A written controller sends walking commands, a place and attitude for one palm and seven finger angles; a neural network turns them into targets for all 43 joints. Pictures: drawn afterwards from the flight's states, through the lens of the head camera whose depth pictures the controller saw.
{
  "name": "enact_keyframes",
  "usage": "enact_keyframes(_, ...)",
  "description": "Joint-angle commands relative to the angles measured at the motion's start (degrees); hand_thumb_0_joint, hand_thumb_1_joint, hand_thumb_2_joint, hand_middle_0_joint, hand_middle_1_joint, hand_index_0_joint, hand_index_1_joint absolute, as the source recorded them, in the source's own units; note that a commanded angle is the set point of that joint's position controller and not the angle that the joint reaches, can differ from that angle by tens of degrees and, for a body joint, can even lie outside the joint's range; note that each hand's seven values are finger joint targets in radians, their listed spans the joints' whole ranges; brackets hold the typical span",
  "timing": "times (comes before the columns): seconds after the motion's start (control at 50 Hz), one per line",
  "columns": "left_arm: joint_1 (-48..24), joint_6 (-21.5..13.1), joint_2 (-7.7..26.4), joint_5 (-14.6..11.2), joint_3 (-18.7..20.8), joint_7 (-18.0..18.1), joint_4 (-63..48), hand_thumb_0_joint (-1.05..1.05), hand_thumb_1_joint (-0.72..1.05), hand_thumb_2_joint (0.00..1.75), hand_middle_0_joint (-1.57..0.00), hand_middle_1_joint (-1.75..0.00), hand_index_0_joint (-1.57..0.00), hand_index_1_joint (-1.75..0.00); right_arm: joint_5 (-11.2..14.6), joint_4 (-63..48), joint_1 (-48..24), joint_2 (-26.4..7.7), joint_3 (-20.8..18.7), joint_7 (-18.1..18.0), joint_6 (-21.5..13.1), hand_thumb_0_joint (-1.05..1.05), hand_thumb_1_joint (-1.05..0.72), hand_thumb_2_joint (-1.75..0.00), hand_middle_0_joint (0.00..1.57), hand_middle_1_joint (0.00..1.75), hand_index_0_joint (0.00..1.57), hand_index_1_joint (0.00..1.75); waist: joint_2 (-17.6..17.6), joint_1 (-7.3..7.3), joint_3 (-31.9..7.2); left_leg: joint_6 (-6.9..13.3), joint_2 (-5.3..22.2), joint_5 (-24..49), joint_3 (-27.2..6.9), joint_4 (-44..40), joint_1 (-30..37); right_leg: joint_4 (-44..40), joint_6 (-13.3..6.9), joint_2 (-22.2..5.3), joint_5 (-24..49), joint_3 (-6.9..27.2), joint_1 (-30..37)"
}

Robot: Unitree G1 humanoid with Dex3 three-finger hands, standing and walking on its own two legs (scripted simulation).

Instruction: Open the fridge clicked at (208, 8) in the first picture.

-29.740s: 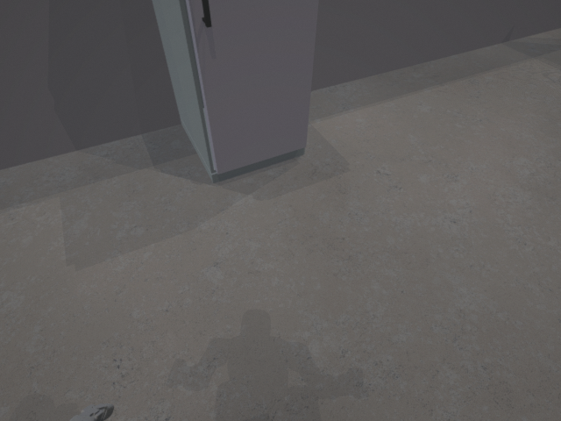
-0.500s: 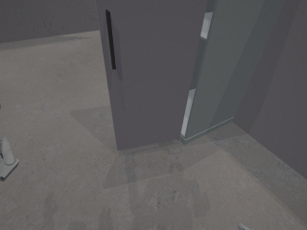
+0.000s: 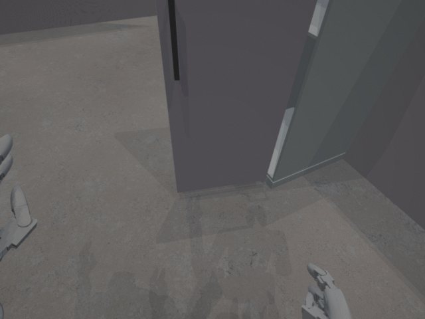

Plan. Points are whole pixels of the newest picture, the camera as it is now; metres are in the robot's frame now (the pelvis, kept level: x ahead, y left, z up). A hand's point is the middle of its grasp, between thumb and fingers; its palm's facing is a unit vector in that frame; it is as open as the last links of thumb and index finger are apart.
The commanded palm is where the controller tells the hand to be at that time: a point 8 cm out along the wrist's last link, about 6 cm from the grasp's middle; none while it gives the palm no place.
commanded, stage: stop stepping back and stand still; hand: left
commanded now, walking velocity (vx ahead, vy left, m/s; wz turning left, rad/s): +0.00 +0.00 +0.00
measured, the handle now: (173, 38) +0.84 +0.19 +0.16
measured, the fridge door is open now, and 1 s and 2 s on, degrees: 75 75 75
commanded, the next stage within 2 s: let the arm hang, fingers relaxed in 0.22 s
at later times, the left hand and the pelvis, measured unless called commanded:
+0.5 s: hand (83, 300) +0.17 +0.26 -0.07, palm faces +0.01 -0.91 -0.40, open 7.4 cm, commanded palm none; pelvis -0.01 +0.02 -0.01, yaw +1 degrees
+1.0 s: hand out of the picture -0.03 +0.27 -0.16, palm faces -0.01 -0.95 -0.31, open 7.4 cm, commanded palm none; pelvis -0.01 +0.03 +0.01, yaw +1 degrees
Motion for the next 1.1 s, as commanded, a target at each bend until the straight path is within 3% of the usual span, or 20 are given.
enact_keyframes(0.0,-3.27,-2.42,10.92,-0.75,7.04,1.12,-11.02,0.00,0.90,0.90,-0.20,-0.30,-0.20,-0.30,0.54,-7.82,-3.59,-7.74,-3.59,-1.22,-1.57,0.00,-0.90,-0.90,0.20,0.30,0.20,0.30,2.77,-0.90,-7.60,1.16,2.00,12.78,-2.35,-2.94,8.35,-6.42,-0.01,-5.50,21.38,6.92,-1.32)
enact_keyframes(0.1,-3.13,-1.72,11.38,-0.85,7.02,0.97,-9.79,0.00,0.90,0.90,-0.20,-0.30,-0.20,-0.30,0.76,-8.63,-4.47,-7.86,-3.42,-1.59,-0.67,0.00,-0.90,-0.90,0.20,0.30,0.20,0.30,2.62,-0.51,-5.84,1.49,2.73,13.26,-3.07,-5.16,7.70,-7.38,0.87,-3.87,18.41,5.03,-1.08)
enact_keyframes(0.2,-2.14,-1.83,11.24,-0.94,6.68,1.04,-12.49,0.00,0.90,0.90,-0.20,-0.30,-0.20,-0.30,0.78,-9.13,-4.85,-8.16,-3.57,-1.62,-0.55,0.00,-0.90,-0.90,0.20,0.30,0.20,0.30,4.69,-0.43,-6.63,1.48,2.66,11.58,-3.33,-6.52,7.47,-7.68,0.95,-3.47,16.52,4.59,-0.30)
enact_keyframes(0.28,-0.27,-1.94,11.65,-1.04,7.62,1.33,-12.20,0.00,0.90,0.90,-0.20,-0.30,-0.20,-0.30,0.69,-9.16,-4.64,-8.22,-3.65,-1.76,-0.47,0.00,-0.90,-0.90,0.20,0.30,0.20,0.30,4.15,-0.41,-6.77,1.44,2.65,9.78,-3.66,-7.22,6.43,-8.19,0.96,-3.34,15.51,4.45,0.28)
enact_keyframes(0.3,-2.85,7.13,3.03,3.11,-16.60,-6.62,32.59,0.00,0.90,0.90,-0.20,-0.30,-0.20,-0.30,1.20,3.73,-8.30,-20.21,-6.13,3.51,-1.95,0.00,-0.90,-0.90,0.20,0.30,0.20,0.30,4.86,-2.47,-3.37,1.96,4.57,21.84,-4.69,0.69,2.19,-0.31,0.13,-8.13,23.01,1.08,-4.20)
enact_keyframes(0.32,-4.68,12.01,3.10,2.23,-15.62,-7.78,33.21,0.00,0.90,0.90,-0.20,-0.30,-0.20,-0.30,1.81,2.47,-5.11,-17.99,-6.38,3.68,2.63,0.00,-0.90,-0.90,0.20,0.30,0.20,0.30,6.52,-1.71,-6.77,1.69,5.21,20.11,-4.32,-1.08,4.30,-1.57,0.02,-7.61,16.11,3.31,-4.52)
enact_keyframes(0.34,-6.94,12.49,1.81,2.78,-16.37,-8.05,35.23,0.00,0.90,0.90,-0.20,-0.30,-0.20,-0.30,0.97,2.87,-3.84,-17.49,-6.23,3.64,3.94,0.00,-0.90,-0.90,0.20,0.30,0.20,0.30,3.84,-1.31,-6.64,2.66,6.38,18.65,-6.21,-1.85,2.49,0.47,-0.06,-5.82,10.43,1.74,-4.79)
enact_keyframes(0.36,-8.70,12.76,2.89,2.53,-16.68,-8.25,37.57,0.00,0.90,0.90,-0.20,-0.30,-0.20,-0.30,0.89,2.26,-4.44,-18.11,-5.48,3.60,5.29,0.00,-0.90,-0.90,0.20,0.30,0.20,0.30,2.05,-0.76,-5.33,4.09,7.19,14.82,-8.73,-3.96,-0.61,1.51,-0.09,-4.94,5.16,1.19,-4.08)
enact_keyframes(0.38,-9.84,12.73,3.80,2.58,-17.12,-8.36,40.80,0.00,0.90,0.90,-0.20,-0.30,-0.20,-0.30,0.46,2.41,-5.44,-18.41,-5.04,3.58,5.99,0.00,-0.90,-0.90,0.20,0.30,0.20,0.30,-0.61,-0.25,-4.54,4.68,7.12,12.12,-9.87,-4.96,-2.17,1.27,-0.31,-4.60,3.70,1.52,-3.08)
enact_keyframes(0.42,-12.94,12.50,5.85,2.82,-17.82,-8.42,48.49,0.00,0.90,0.90,-0.20,-0.30,-0.20,-0.30,-0.12,4.41,-6.30,-18.84,-4.78,3.72,6.97,0.00,-0.90,-0.90,0.20,0.30,0.20,0.30,-6.78,-0.32,-3.22,4.04,5.32,7.52,-9.60,-4.88,-1.54,-2.49,-1.12,-6.02,3.35,3.28,-3.34)
enact_keyframes(0.46,-15.95,12.59,6.50,2.80,-19.02,-8.23,56.22,0.00,0.90,0.90,-0.20,-0.30,-0.20,-0.30,-0.45,6.87,-5.95,-17.71,-4.37,3.93,8.25,0.00,-0.90,-0.90,0.20,0.30,0.20,0.30,-8.18,-1.20,-1.84,3.06,3.30,4.00,-8.37,-4.67,0.35,-5.89,-2.00,-7.97,1.31,5.67,-5.49)
enact_keyframes(0.52,-18.45,12.96,6.42,2.64,-20.58,-7.95,65.56,0.00,0.90,0.90,-0.20,-0.30,-0.20,-0.30,-0.76,10.60,-5.50,-16.45,-3.85,3.92,9.54,0.00,-0.90,-0.90,0.20,0.30,0.20,0.30,-2.38,-2.02,-0.42,2.21,2.09,0.94,-7.18,-6.02,3.66,-9.09,-2.24,-8.46,-2.05,7.23,-7.52)
enact_keyframes(0.56,-17.96,12.94,6.03,2.44,-21.01,-7.92,70.56,0.00,0.90,0.90,-0.20,-0.30,-0.20,-0.30,-0.69,12.95,-5.24,-16.30,-3.74,3.68,9.70,0.00,-0.90,-0.90,0.20,0.30,0.20,0.30,2.68,-1.79,-0.80,2.16,2.83,-1.20,-7.87,-8.56,4.26,-9.33,-1.79,-7.44,-3.05,6.67,-6.19)
enact_keyframes(0.62,-16.23,12.70,5.79,2.24,-20.89,-7.99,76.72,0.00,0.90,0.90,-0.20,-0.30,-0.20,-0.30,-0.47,16.44,-4.62,-16.31,-3.96,3.10,9.51,0.00,-0.90,-0.90,0.20,0.30,0.20,0.30,7.27,-1.18,-1.77,2.30,3.28,-4.83,-8.39,-11.35,4.08,-9.86,-1.84,-6.61,-1.34,6.38,-3.07)
enact_keyframes(0.66,-15.50,12.40,5.45,2.24,-20.69,-7.94,79.86,0.00,0.90,0.90,-0.20,-0.30,-0.20,-0.30,-0.23,18.25,-3.72,-16.11,-4.28,2.74,9.40,0.00,-0.90,-0.90,0.20,0.30,0.20,0.30,4.86,-1.21,-1.84,2.34,3.19,-3.37,-7.94,-10.59,5.31,-11.34,-2.11,-7.03,0.32,6.38,-2.53)
enact_keyframes(0.74,-14.85,12.19,4.80,2.11,-20.50,-7.85,84.34,0.00,0.90,0.90,-0.20,-0.30,-0.20,-0.30,0.06,21.71,-1.94,-16.27,-4.71,2.08,9.25,0.00,-0.90,-0.90,0.20,0.30,0.20,0.30,5.05,-1.40,-1.40,2.51,3.74,-1.71,-8.34,-10.87,7.63,-12.96,-2.32,-6.98,1.67,5.94,-2.47)
enact_keyframes(0.82,-14.71,12.49,4.20,2.15,-20.60,-7.80,87.36,0.00,0.90,0.90,-0.20,-0.30,-0.20,-0.30,-0.09,23.71,-1.89,-16.42,-5.02,1.84,9.48,0.00,-0.90,-0.90,0.20,0.30,0.20,0.30,4.78,-1.24,1.52,2.67,4.32,-6.40,-9.36,-13.84,6.53,-13.71,-2.16,-6.69,-0.38,5.18,-3.01)
enact_keyframes(0.9,-15.34,12.51,5.28,2.21,-20.62,-7.85,88.31,0.00,0.90,0.90,-0.20,-0.30,-0.20,-0.30,-0.20,24.52,-2.27,-17.27,-5.35,2.04,9.68,0.00,-0.90,-0.90,0.20,0.30,0.20,0.30,2.36,-1.11,2.19,2.56,4.44,-8.47,-9.65,-15.27,6.47,-14.38,-2.05,-6.84,-2.17,5.07,-3.12)
enact_keyframes(0.98,-17.27,12.12,6.78,2.21,-20.74,-7.87,88.38,0.00,0.90,0.90,-0.20,-0.30,-0.20,-0.30,-0.15,25.02,-3.53,-17.88,-5.31,2.40,9.42,0.00,-0.90,-0.90,0.20,0.30,0.20,0.30,-0.76,-1.18,1.34,2.55,4.36,-3.59,-8.99,-14.91,8.36,-15.05,-1.80,-7.60,0.19,5.25,-2.55)
enact_keyframes(1.08,-20.10,11.94,8.45,2.16,-20.82,-7.90,87.69,0.00,0.90,0.90,-0.20,-0.30,-0.20,-0.30,-0.16,25.27,-6.10,-19.10,-5.10,2.83,9.14,0.00,-0.90,-0.90,0.20,0.30,0.20,0.30,0.26,-1.07,1.75,2.45,4.77,-0.79,-9.27,-16.28,8.99,-15.28,-1.19,-7.79,2.33,5.15,-1.69)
